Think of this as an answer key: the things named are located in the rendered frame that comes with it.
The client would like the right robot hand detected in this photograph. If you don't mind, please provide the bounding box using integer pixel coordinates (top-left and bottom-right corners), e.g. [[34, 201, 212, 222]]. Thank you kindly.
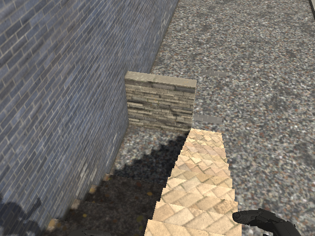
[[232, 208, 301, 236]]

